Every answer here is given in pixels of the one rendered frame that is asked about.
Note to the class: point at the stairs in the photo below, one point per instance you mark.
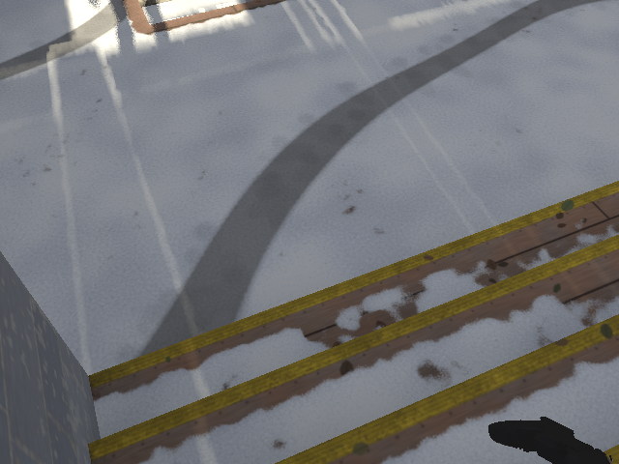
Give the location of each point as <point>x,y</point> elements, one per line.
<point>407,364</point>

